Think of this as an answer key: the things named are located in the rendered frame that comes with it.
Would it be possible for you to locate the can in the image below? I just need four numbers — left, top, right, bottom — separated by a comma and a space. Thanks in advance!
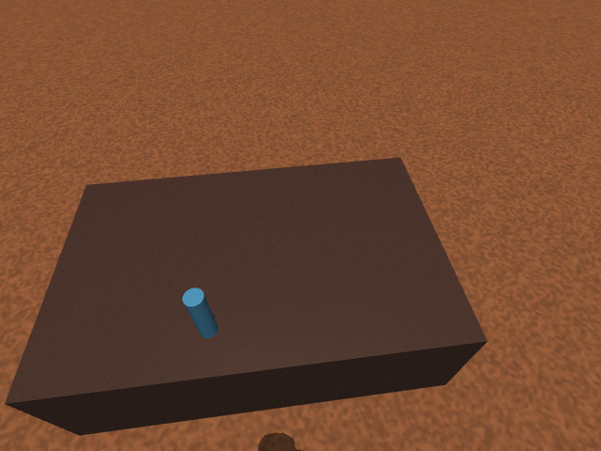
182, 288, 218, 338

